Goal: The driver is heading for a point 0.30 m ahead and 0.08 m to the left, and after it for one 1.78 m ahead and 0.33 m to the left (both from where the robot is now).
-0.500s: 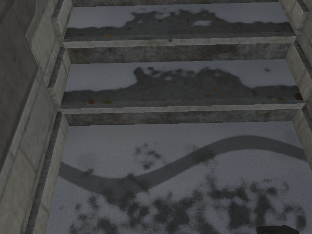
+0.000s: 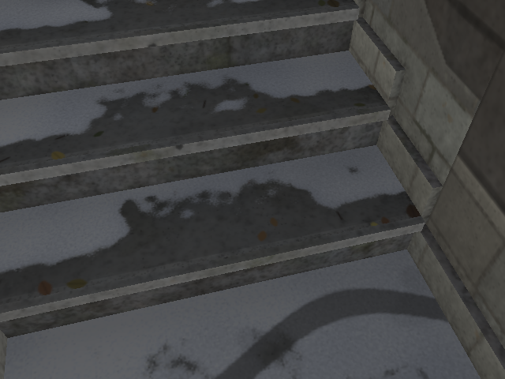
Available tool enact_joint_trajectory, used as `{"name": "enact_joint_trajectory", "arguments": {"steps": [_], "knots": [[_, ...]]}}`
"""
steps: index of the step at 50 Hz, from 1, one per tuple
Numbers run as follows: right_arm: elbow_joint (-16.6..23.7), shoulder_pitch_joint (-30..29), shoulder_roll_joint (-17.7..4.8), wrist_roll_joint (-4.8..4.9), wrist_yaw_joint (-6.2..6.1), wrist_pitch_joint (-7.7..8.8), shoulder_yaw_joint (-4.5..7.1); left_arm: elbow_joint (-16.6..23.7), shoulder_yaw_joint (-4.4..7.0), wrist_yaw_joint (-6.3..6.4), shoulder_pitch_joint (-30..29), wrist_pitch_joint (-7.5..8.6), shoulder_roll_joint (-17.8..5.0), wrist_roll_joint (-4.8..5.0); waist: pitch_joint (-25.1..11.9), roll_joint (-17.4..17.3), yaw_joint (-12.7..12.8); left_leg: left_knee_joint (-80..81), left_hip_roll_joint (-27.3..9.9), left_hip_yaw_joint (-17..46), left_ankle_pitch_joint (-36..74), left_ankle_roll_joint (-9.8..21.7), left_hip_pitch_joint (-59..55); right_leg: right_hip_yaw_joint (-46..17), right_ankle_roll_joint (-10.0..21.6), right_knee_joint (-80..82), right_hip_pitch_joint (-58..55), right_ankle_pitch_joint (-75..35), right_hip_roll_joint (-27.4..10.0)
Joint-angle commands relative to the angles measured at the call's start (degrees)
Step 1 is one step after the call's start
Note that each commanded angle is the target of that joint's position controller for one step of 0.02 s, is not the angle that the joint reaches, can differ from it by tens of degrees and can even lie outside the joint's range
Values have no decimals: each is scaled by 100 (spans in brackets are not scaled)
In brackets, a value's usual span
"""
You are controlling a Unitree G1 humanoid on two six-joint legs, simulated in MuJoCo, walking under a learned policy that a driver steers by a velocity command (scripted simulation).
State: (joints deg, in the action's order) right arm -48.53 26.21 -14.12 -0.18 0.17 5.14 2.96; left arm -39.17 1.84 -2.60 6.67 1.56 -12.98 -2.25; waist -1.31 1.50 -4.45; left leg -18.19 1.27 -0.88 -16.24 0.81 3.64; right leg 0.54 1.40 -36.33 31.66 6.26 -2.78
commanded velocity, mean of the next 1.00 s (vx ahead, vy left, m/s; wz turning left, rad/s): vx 0.19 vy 0.00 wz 0.36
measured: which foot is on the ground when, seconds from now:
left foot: down 0.00-0.08, up 0.10-0.48, down 0.50-0.94, up 0.96-1.00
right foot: up 0.00-0.04, down 0.06-0.52, up 0.54-0.90, down 0.92-1.00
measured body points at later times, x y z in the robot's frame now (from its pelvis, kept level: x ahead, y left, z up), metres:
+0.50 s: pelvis +0.22 -0.02 -0.01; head +0.26 +0.00 +0.43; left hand +0.18 +0.25 -0.15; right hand +0.43 -0.21 -0.13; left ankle +0.32 +0.09 -0.74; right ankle +0.14 -0.12 -0.74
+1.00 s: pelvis +0.28 -0.04 +0.00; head +0.28 -0.05 +0.45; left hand +0.22 +0.23 -0.13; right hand +0.47 -0.23 -0.14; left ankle +0.31 +0.08 -0.73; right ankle +0.32 -0.13 -0.74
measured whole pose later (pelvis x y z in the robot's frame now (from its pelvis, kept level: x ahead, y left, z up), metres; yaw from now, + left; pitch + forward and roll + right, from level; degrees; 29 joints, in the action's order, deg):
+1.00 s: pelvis +0.28 -0.04 +0.00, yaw +24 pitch +0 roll +0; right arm -49.3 12.6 -14.1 -0.4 -0.6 -1.9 3.4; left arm -50.3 1.2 2.1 16.7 0.6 -12.5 -1.1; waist -0.8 -2.4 0.7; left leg -31.2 5.4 4.7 -14.6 2.0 21.5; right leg -0.6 1.6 -26.5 12.2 14.2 1.4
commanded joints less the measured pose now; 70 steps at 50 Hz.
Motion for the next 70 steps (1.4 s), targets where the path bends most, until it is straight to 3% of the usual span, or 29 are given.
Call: {"name": "enact_joint_trajectory", "arguments": {"steps": [1, 3, 4, 5, 6, 8, 11, 13, 19, 22, 25, 26, 27, 28, 30, 33, 41, 45, 46, 47, 48, 49, 50, 55, 58, 60, 67, 69, 70], "knots": [[162, -282, -1112, -7, 50, 26, 265, 380, 171, 14, 11, 152, -402, 22, 546, -577, 474, 391, -1211, 970, 1099, 933, 1187, 328, 49, 481, -1293, 281, 298], [133, -361, -800, -34, 49, 46, 182, -31, 266, 134, 1250, 291, -650, -60, -153, -140, 977, -1085, -780, 652, 1773, 649, 1525, -19, 171, 726, -2979, 553, 259], [287, -340, -495, -38, 43, 81, 67, -42, 338, 240, 2150, 395, -1104, -218, -888, 889, 1381, -2833, -415, 285, 569, 553, 2009, -1599, 393, 1384, -3822, 2031, -1136], [411, 195, -190, 153, 21, 78, 37, -25, 433, 287, 2304, 407, -1638, -253, -1231, 2035, 1111, -4396, 417, 154, -1481, 507, 3313, -4178, 884, 2509, -4352, 3050, -2309], [218, 139, -632, 34, -16, -12, 138, -25, 383, 319, 1837, 372, -1279, -131, -648, 1180, 853, -5026, 96, 725, -1187, 656, 3577, -4024, 916, 2533, -3753, 2922, -2167], [248, -444, -516, -42, 82, -49, 158, -53, 240, 275, 1329, 414, -689, 27, 144, 193, 631, -4686, -276, 699, -462, 600, 3523, -2187, 683, 2394, -2955, 535, -1637], [169, -429, -446, -252, 118, -259, 208, -220, 162, 344, 1302, 512, -483, 108, 38, 337, 378, -4505, -280, 397, -166, 259, 3182, -665, 543, 1978, -2809, -3330, -1247], [257, -550, -305, -210, 184, -320, 196, -327, 194, 362, 1459, 552, -562, 144, -168, 444, 282, -4406, -193, 341, 84, 131, 3297, -235, 613, 1929, -2923, -4162, -1234], [606, -1522, -91, -63, 235, -332, -12, -540, 215, 422, 1269, 453, -606, 149, 165, 650, 453, -2262, -213, -163, 1580, 118, 2390, 913, 606, 2188, -2398, -3349, -788], [661, -1437, -353, -206, 170, -360, 51, -712, 266, 439, 1276, 509, -754, 191, 70, 427, 467, -1845, -136, -427, 1372, 222, 2025, 1014, 607, 1533, -2706, -3637, -935], [418, -452, -604, -383, 136, -251, 174, -819, 300, 469, 1242, 388, -923, 242, -192, -68, 53, -1065, 121, -388, 1560, 605, 1010, 1041, 433, -345, -2512, -3082, -712], [416, -36, -1190, -412, 69, -191, 312, -714, 268, 489, 1575, 353, -824, 197, -725, -1042, -14, -983, -785, 877, 4060, 969, 12, 1140, 134, -1959, -1727, -1160, -291], [571, -247, -1729, -250, -3, -267, 460, -638, 146, 487, 2321, 244, -318, 229, -1308, -1975, 530, -1125, -2327, 2894, 6454, 2153, -1018, 669, -85, -3840, -281, 3474, 761], [675, -345, -1494, 43, 4, -421, 457, -679, 170, 456, 1933, 106, -583, 24, -1809, -1003, 242, -545, -2143, 3138, 4489, 2308, -842, -305, -66, -4058, -105, 3127, 507], [783, -1210, -1027, 26, -77, -582, 314, -501, 175, 478, 1154, 33, -702, 94, -487, -278, 479, 177, -1584, 2544, 1673, 1829, 373, -321, -141, -3352, 144, 2188, 125], [710, -1460, -835, -69, -111, -602, 245, -615, 123, 492, 1246, -122, -657, -73, -226, -475, 614, 309, -1131, 1846, 2071, 1434, 1266, -237, -258, -2472, -681, 1911, 168], [485, -1358, -864, -171, -94, -675, 302, -689, 129, 382, 1051, -261, -541, 92, -259, -973, 367, 587, -913, 1795, -193, 1106, 1621, -114, -162, -851, -1317, 1729, 372], [342, -1412, -841, -9, -103, -698, 266, -866, 93, 436, 1415, -105, -369, 185, -130, -688, 638, 372, -951, 2044, -578, 767, 2097, 14, 84, 930, -2552, 910, 477], [309, -1357, -669, -1, -118, -675, 212, -845, 93, 471, 1353, -69, -465, 126, 52, -414, 619, 158, -746, 1919, -730, 497, 2314, -376, 194, 1594, -2668, 1040, 222], [344, -1327, -338, 54, -104, -629, 104, -756, 91, 510, 1310, -32, -724, -3, 31, 448, 546, -767, -284, 1444, -833, 218, 2537, -1620, 374, 2386, -2661, 1824, -866], [392, -1598, -336, 44, -129, -608, 114, -637, 131, 492, 724, -3, -1003, 82, 489, 991, 432, -1412, 496, 538, -676, 85, 2188, -2592, 747, 3057, -1286, 2415, -1620], [293, -1576, -607, -54, -95, -610, 147, -646, 44, 493, 399, 32, -700, 120, 567, 657, 331, -1789, 190, 716, -397, 65, 1406, -2234, 765, 3016, -769, 2072, -1492], [177, -1405, -532, -50, -39, -611, 130, -731, -14, 492, 224, 85, -546, 154, 481, 572, 162, -1932, 203, 632, -47, 109, 1085, -1789, 602, 2874, -796, 1636, -1135], [-123, -1310, -326, -47, -128, -525, -26, -1134, -42, 556, 591, 145, -659, 240, 98, 492, 300, -719, 19, 478, 601, 99, 795, -884, 416, 1743, -2359, -1814, -651], [-320, -1320, -759, -42, -223, -455, -4, -1308, -17, 521, 1050, 111, -579, 265, -103, 251, 679, -549, -548, 921, 2476, 87, -24, -874, 125, 1659, -2226, -1459, -308], [-424, -1306, -510, 48, -220, -466, -60, -1448, 5, 484, 732, 52, -595, 309, 63, 51, 462, -461, -424, 755, 1789, 73, 339, -818, 102, 1718, -2352, -899, -136], [-490, -1298, -699, 21, -440, -512, 42, -1286, 191, 330, 175, -187, -775, 199, 393, -31, 448, -715, -366, 505, 380, 243, 610, -1506, 543, 1388, -1397, 84, -173], [-412, -1215, -699, -43, -457, -546, 63, -1224, 241, 285, 189, -220, -876, 212, 432, -243, 419, -488, -602, 680, 127, 326, 582, -1493, 570, 1159, -1082, 400, -8], [-360, -1203, -940, -65, -441, -546, 147, -1177, 243, 279, 113, -230, -820, 199, 445, -422, 389, -286, -854, 912, 117, 465, 546, -1339, 501, 869, -917, 647, 178]]}}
